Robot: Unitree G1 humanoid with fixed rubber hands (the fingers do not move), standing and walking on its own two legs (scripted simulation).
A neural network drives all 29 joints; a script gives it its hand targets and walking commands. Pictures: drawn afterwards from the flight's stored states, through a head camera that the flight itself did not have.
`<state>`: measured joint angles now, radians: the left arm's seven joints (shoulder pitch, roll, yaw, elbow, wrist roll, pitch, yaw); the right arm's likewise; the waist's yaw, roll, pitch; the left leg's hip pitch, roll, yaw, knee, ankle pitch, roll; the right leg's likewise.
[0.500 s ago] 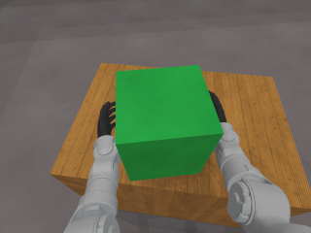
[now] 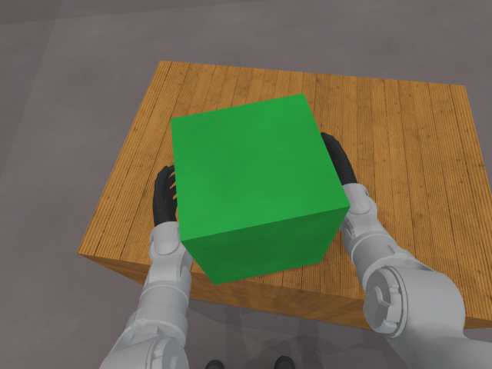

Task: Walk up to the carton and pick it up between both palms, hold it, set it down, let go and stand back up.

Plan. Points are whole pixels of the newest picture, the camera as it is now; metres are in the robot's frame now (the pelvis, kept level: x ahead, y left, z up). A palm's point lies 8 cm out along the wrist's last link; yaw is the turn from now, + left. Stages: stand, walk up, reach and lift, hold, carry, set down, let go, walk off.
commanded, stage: set down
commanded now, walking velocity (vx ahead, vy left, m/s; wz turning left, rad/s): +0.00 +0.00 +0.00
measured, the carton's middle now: (254, 199) +0.40 +0.04 -0.03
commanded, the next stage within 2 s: none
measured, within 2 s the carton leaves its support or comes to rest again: rests again in 1.00 s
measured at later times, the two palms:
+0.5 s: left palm (173, 209) +0.37 +0.18 -0.03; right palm (340, 169) +0.47 -0.11 -0.03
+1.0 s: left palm (161, 182) +0.39 +0.19 +0.03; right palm (353, 144) +0.50 -0.12 +0.02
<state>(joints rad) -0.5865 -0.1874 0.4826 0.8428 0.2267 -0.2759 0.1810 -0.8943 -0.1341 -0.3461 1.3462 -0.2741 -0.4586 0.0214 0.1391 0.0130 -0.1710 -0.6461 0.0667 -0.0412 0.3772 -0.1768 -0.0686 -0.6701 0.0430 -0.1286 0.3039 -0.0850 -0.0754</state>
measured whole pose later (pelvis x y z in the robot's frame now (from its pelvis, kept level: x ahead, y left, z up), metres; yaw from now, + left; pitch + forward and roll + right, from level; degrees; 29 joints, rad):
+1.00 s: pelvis -0.03 +0.01 -0.02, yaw -3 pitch +34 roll -1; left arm -0.80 -0.11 0.22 0.79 -0.01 -0.08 0.27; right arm -1.15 -0.39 -0.01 1.40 0.19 -0.21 0.11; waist 0.28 0.02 -0.29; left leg -0.91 0.07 0.00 0.50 -0.18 -0.05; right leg -0.93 0.04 -0.09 0.37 -0.05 -0.07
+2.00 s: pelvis -0.07 -0.01 -0.04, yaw +0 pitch +19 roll +1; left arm -0.62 0.06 -0.01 0.64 -0.21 0.11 0.32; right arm -0.87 -0.46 0.09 1.21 0.39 -0.09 0.20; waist 0.19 -0.04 -0.17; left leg -0.82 0.05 -0.05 0.78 -0.29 -0.08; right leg -0.87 0.01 -0.14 0.74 -0.22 -0.10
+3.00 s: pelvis -0.05 -0.01 -0.02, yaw +0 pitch +15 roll +0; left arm -0.06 -0.01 -0.05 0.20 -0.10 -0.04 0.26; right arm -0.34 -0.47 0.09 0.95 0.45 -0.42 0.26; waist 0.12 0.00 -0.03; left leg -0.65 0.06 -0.05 0.66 -0.28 -0.08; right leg -0.69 0.02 -0.14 0.63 -0.21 -0.09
